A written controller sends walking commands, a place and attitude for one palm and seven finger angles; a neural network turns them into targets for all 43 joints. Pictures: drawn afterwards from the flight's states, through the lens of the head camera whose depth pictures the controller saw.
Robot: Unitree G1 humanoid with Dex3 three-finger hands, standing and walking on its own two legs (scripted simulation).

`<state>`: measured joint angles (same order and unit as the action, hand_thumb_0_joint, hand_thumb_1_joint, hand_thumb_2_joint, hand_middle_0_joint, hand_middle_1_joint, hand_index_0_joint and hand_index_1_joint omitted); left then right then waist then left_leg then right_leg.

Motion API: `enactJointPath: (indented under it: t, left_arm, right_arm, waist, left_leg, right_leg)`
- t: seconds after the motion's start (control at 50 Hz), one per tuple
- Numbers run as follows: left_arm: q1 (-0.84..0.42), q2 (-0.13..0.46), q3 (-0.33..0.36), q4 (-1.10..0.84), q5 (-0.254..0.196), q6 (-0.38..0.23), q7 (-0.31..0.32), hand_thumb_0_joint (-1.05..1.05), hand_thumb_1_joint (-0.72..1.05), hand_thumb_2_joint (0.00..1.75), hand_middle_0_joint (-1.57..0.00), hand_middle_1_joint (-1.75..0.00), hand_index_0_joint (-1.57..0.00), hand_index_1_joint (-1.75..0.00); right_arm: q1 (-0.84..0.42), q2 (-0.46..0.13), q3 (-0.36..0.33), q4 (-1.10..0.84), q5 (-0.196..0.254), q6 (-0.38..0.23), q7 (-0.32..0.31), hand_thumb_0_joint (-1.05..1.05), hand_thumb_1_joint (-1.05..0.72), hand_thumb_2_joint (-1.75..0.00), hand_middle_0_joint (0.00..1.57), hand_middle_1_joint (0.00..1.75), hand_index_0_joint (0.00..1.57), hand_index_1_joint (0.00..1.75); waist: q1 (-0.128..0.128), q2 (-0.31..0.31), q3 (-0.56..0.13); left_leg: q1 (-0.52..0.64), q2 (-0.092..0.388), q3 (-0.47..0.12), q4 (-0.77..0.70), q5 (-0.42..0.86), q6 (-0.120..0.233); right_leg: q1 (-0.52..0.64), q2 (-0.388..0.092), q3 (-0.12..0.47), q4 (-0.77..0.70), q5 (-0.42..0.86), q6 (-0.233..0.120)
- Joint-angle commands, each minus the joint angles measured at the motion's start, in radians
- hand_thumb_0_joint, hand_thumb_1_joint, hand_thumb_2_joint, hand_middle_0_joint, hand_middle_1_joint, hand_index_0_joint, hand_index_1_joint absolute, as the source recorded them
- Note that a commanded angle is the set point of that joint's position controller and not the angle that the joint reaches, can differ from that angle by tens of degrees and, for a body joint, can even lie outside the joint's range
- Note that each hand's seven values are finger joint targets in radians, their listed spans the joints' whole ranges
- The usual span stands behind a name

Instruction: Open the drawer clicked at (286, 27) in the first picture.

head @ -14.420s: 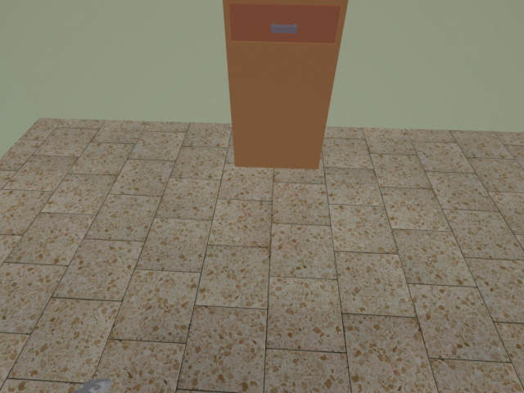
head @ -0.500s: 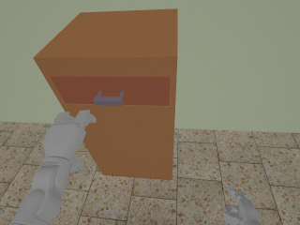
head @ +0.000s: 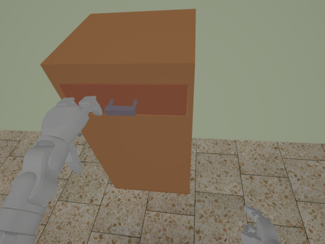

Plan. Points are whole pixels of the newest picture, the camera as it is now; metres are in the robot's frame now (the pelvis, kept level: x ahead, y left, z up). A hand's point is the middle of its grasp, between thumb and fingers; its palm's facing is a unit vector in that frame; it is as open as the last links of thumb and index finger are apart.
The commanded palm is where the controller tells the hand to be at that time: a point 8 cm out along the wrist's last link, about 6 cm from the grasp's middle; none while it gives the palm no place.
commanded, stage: raise the hand with hooked fingers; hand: left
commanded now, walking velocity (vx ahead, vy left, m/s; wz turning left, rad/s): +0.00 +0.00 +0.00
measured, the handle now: (121, 106) +0.53 +0.23 +0.02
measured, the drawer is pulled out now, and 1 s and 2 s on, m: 0.00 0.00 0.00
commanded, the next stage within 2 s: move the hooked fingers above the handle in 0.22 s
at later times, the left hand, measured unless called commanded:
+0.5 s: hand (85, 139) +0.31 +0.23 +0.11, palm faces +0.02 -0.07 -1.00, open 13.9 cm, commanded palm +0.30 +0.23 +0.18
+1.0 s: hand (104, 124) +0.38 +0.21 +0.10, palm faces -0.01 -0.06 -1.00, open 13.8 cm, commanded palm +0.37 +0.23 +0.16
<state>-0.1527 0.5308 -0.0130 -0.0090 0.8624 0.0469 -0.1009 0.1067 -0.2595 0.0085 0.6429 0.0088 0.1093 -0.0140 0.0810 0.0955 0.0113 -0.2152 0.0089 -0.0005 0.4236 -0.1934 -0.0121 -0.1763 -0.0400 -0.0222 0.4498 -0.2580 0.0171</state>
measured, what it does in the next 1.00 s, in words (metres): stands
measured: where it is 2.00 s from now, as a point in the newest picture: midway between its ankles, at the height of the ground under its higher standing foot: outside the picture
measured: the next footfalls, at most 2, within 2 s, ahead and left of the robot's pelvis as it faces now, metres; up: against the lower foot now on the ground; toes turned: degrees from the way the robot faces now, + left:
none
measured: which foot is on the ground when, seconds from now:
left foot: down 0.00-1.00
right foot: down 0.00-1.00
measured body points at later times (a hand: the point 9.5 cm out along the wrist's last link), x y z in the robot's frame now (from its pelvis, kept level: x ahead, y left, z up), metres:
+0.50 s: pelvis -0.01 -0.01 +0.00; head +0.00 -0.05 +0.45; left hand +0.30 +0.23 +0.17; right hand +0.20 -0.22 -0.11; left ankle +0.02 +0.13 -0.74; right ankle -0.01 -0.13 -0.74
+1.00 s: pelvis +0.01 +0.00 +0.00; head +0.03 -0.03 +0.44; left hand +0.37 +0.22 +0.15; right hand +0.15 -0.25 -0.13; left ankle +0.02 +0.13 -0.74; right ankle -0.01 -0.13 -0.74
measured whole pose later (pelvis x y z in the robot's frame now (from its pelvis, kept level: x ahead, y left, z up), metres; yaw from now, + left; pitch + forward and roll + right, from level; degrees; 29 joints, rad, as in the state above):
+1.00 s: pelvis +0.01 +0.00 +0.00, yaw +0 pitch +3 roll +0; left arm -0.39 0.49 -0.10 0.32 0.93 -0.04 -0.01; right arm 0.19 -0.26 -0.03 0.67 0.02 0.10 -0.04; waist 0.04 0.07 -0.02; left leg -0.32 0.01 0.00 0.48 -0.22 -0.01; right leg -0.28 -0.04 -0.02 0.50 -0.28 0.01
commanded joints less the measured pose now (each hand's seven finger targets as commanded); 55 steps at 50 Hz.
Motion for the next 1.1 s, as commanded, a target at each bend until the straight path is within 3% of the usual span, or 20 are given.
enactJointPath:
  t: [0.0,0.06,0.12,0.18,0.26,0.3,0.36,0.42,0.48,0.56,0.66,0.68,0.74,0.78,0.84,0.94,0.96,1.02,1.06,1.08]
  left_arm:
    - [-0.244,0.219,0.15,-0.215,-0.001,-0.039,0.047,0.0,-0.5,0.3,-0.3,-1.2,-0.3,-1.2]
    - [-0.276,0.254,0.191,-0.266,0.001,-0.068,0.087,0.0,-0.5,0.3,-0.3,-1.2,-0.3,-1.2]
    - [-0.287,0.245,0.189,-0.257,0.003,-0.076,0.125,0.0,-0.5,0.3,-0.3,-1.2,-0.3,-1.2]
    - [-0.285,0.216,0.16,-0.188,0.007,-0.052,0.138,0.0,-0.5,0.3,-0.3,-1.2,-0.3,-1.2]
    - [-0.279,0.209,0.14,-0.161,0.007,-0.018,0.122,0.0,-0.5,0.3,-0.3,-1.2,-0.3,-1.2]
    - [-0.283,0.206,0.12,-0.177,0.01,-0.013,0.107,0.0,-0.5,0.3,-0.3,-1.2,-0.3,-1.2]
    - [-0.316,0.169,0.074,-0.145,0.012,-0.012,0.083,0.0,-0.5,0.3,-0.3,-1.2,-0.3,-1.2]
    - [-0.367,0.215,0.102,-0.055,0.023,-0.025,0.078,0.0,-0.5,0.3,-0.3,-1.2,-0.3,-1.2]
    - [-0.471,0.207,0.08,-0.069,0.04,-0.059,0.088,0.0,-0.5,0.3,-0.3,-1.2,-0.3,-1.2]
    - [-0.508,0.241,0.126,-0.062,0.039,-0.091,0.124,0.0,-0.5,0.3,-0.3,-1.2,-0.3,-1.2]
    - [-0.485,0.198,0.105,0.1,0.043,-0.058,0.138,0.0,-0.5,0.3,-0.3,-1.2,-0.3,-1.2]
    - [-0.5,0.198,0.092,0.114,0.047,-0.051,0.137,0.0,-0.5,0.3,-0.3,-1.2,-0.3,-1.2]
    - [-0.535,0.185,0.056,0.104,0.062,-0.037,0.127,0.0,-0.5,0.3,-0.3,-1.2,-0.3,-1.2]
    - [-0.554,0.192,0.057,0.086,0.065,-0.047,0.121,0.0,-0.5,0.3,-0.3,-1.2,-0.3,-1.2]
    - [-0.606,0.175,0.033,0.088,0.063,-0.069,0.117,0.0,-0.5,0.3,-0.3,-1.2,-0.3,-1.2]
    - [-0.648,0.208,0.074,0.13,0.066,-0.096,0.153,0.0,-0.5,0.3,-0.3,-1.2,-0.3,-1.2]
    - [-0.652,0.236,0.104,0.152,0.069,-0.096,0.164,0.0,-0.5,0.3,-0.3,-1.2,-0.3,-1.2]
    - [-0.674,0.23,0.108,0.247,0.076,-0.079,0.193,0.0,-0.5,0.3,-0.3,-1.2,-0.3,-1.2]
    - [-0.677,0.271,0.144,0.309,0.088,-0.062,0.204,0.0,-0.5,0.3,-0.3,-1.2,-0.3,-1.2]
    - [-0.698,0.245,0.108,0.297,0.093,-0.057,0.205,0.0,-0.5,0.3,-0.3,-1.2,-0.3,-1.2]
  right_arm:
    - [-0.141,-0.102,-0.037,-0.17,-0.004,-0.05,-0.002,0.0,-0.9,-0.9,0.2,0.3,0.2,0.3]
    - [-0.14,-0.101,-0.042,-0.17,-0.006,-0.062,-0.004,0.0,-0.9,-0.9,0.2,0.3,0.2,0.3]
    - [-0.124,-0.096,-0.045,-0.155,-0.005,-0.066,-0.005,0.0,-0.9,-0.9,0.2,0.3,0.2,0.3]
    - [-0.133,-0.095,-0.043,-0.14,0.002,-0.064,-0.005,0.0,-0.9,-0.9,0.2,0.3,0.2,0.3]
    - [-0.15,-0.102,-0.043,-0.145,0.009,-0.06,-0.008,0.0,-0.9,-0.9,0.2,0.3,0.2,0.3]
    - [-0.148,-0.101,-0.043,-0.146,0.006,-0.057,-0.011,0.0,-0.9,-0.9,0.2,0.3,0.2,0.3]
    - [-0.156,-0.1,-0.036,-0.148,0.008,-0.055,-0.016,0.0,-0.9,-0.9,0.2,0.3,0.2,0.3]
    - [-0.129,-0.105,-0.033,-0.13,0.007,-0.051,-0.03,0.0,-0.9,-0.9,0.2,0.3,0.2,0.3]
    - [-0.123,-0.098,-0.033,-0.129,0.006,-0.058,-0.034,0.0,-0.9,-0.9,0.2,0.3,0.2,0.3]
    - [-0.096,-0.095,-0.043,-0.128,0.003,-0.066,-0.034,0.0,-0.9,-0.9,0.2,0.3,0.2,0.3]
    - [-0.076,-0.102,-0.048,-0.109,0.012,-0.053,-0.028,0.0,-0.9,-0.9,0.2,0.3,0.2,0.3]
    - [-0.067,-0.105,-0.048,-0.108,0.013,-0.05,-0.027,0.0,-0.9,-0.9,0.2,0.3,0.2,0.3]
    - [-0.064,-0.11,-0.053,-0.12,0.013,-0.042,-0.026,0.0,-0.9,-0.9,0.2,0.3,0.2,0.3]
    - [-0.052,-0.111,-0.058,-0.131,0.012,-0.045,-0.027,0.0,-0.9,-0.9,0.2,0.3,0.2,0.3]
    - [-0.028,-0.113,-0.064,-0.127,0.013,-0.044,-0.035,0.0,-0.9,-0.9,0.2,0.3,0.2,0.3]
    - [0.014,-0.112,-0.073,-0.109,0.012,-0.047,-0.036,0.0,-0.9,-0.9,0.2,0.3,0.2,0.3]
    - [0.02,-0.118,-0.073,-0.103,0.011,-0.044,-0.036,0.0,-0.9,-0.9,0.2,0.3,0.2,0.3]
    - [0.033,-0.113,-0.072,-0.09,0.016,-0.04,-0.035,0.0,-0.9,-0.9,0.2,0.3,0.2,0.3]
    - [0.042,-0.121,-0.074,-0.082,0.018,-0.034,-0.037,0.0,-0.9,-0.9,0.2,0.3,0.2,0.3]
    - [0.039,-0.118,-0.073,-0.089,0.018,-0.035,-0.035,0.0,-0.9,-0.9,0.2,0.3,0.2,0.3]
  waist:
    - [0.016,-0.069,-0.245]
    - [0.022,-0.051,-0.273]
    - [0.018,-0.026,-0.282]
    - [0.009,-0.029,-0.237]
    - [0.006,-0.079,-0.244]
    - [0.004,-0.073,-0.26]
    - [-0.014,-0.084,-0.218]
    - [-0.02,-0.129,-0.181]
    - [-0.023,-0.064,-0.228]
    - [-0.011,-0.024,-0.301]
    - [-0.021,-0.063,-0.236]
    - [-0.021,-0.086,-0.244]
    - [-0.027,-0.067,-0.286]
    - [-0.026,-0.075,-0.321]
    - [-0.045,-0.077,-0.33]
    - [-0.039,-0.053,-0.345]
    - [-0.038,-0.061,-0.347]
    - [-0.037,-0.083,-0.327]
    - [-0.035,-0.106,-0.332]
    - [-0.036,-0.077,-0.352]
  left_leg:
    - [0.083,-0.038,0.028,-0.035,0.237,0.03]
    - [0.097,-0.041,0.025,-0.029,0.232,0.033]
    - [0.1,-0.042,0.024,-0.028,0.232,0.03]
    - [0.081,-0.04,0.032,-0.033,0.192,0.027]
    - [0.076,-0.041,0.035,-0.035,0.173,0.031]
    - [0.083,-0.042,0.039,-0.038,0.174,0.033]
    - [0.077,-0.042,0.036,-0.04,0.144,0.034]
    - [0.053,-0.042,0.036,-0.045,0.104,0.036]
    - [0.077,-0.045,0.032,-0.035,0.126,0.035]
    - [0.094,-0.046,0.027,-0.018,0.175,0.032]
    - [0.04,-0.039,0.04,-0.019,0.165,0.029]
    - [0.033,-0.038,0.04,-0.019,0.166,0.031]
    - [0.043,-0.041,0.04,-0.011,0.181,0.033]
    - [0.057,-0.041,0.036,-0.005,0.182,0.039]
    - [0.067,-0.043,0.033,0.012,0.202,0.043]
    - [0.063,-0.042,0.029,0.033,0.243,0.042]
    - [0.05,-0.04,0.027,0.031,0.243,0.037]
    - [0.018,-0.039,0.035,0.037,0.229,0.04]
    - [-0.006,-0.038,0.039,0.037,0.221,0.038]
    - [0.0,-0.038,0.044,0.043,0.226,0.04]
  right_leg:
    - [0.066,0.047,-0.021,-0.043,0.241,-0.039]
    - [0.065,0.051,-0.016,-0.049,0.228,-0.039]
    - [0.056,0.046,-0.019,-0.045,0.221,-0.041]
    - [0.032,0.044,-0.018,-0.058,0.18,-0.038]
    - [0.044,0.046,-0.012,-0.064,0.178,-0.033]
    - [0.053,0.039,-0.012,-0.058,0.188,-0.031]
    - [0.018,0.046,-0.016,-0.072,0.158,-0.03]
    - [-0.002,0.043,-0.018,-0.081,0.122,-0.027]
    - [-0.007,0.044,-0.016,-0.069,0.122,-0.034]
    - [0.019,0.049,-0.014,-0.05,0.168,-0.042]
    - [-0.009,0.051,-0.023,-0.049,0.17,-0.041]
    - [-0.007,0.048,-0.023,-0.043,0.173,-0.039]
    - [-0.005,0.049,-0.021,-0.028,0.189,-0.042]
    - [0.0,0.052,-0.019,-0.024,0.182,-0.043]
    - [-0.026,0.055,-0.018,-0.012,0.212,-0.043]
    - [-0.041,0.06,-0.019,0.01,0.239,-0.049]
    - [-0.034,0.062,-0.025,0.013,0.228,-0.05]
    - [-0.047,0.06,-0.023,0.019,0.232,-0.049]
    - [-0.034,0.06,-0.021,0.021,0.224,-0.048]
    - [-0.036,0.057,-0.017,0.027,0.236,-0.047]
